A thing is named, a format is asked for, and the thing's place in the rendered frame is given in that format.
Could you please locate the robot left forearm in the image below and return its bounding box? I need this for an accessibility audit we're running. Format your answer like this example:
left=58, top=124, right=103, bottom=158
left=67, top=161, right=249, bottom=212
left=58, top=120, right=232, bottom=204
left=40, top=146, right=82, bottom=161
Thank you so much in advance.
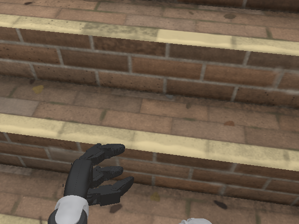
left=48, top=195, right=89, bottom=224

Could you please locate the robot left hand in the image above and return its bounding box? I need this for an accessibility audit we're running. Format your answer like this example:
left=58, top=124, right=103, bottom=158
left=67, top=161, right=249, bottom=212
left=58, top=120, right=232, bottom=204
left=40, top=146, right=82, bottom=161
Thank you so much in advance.
left=63, top=143, right=135, bottom=206

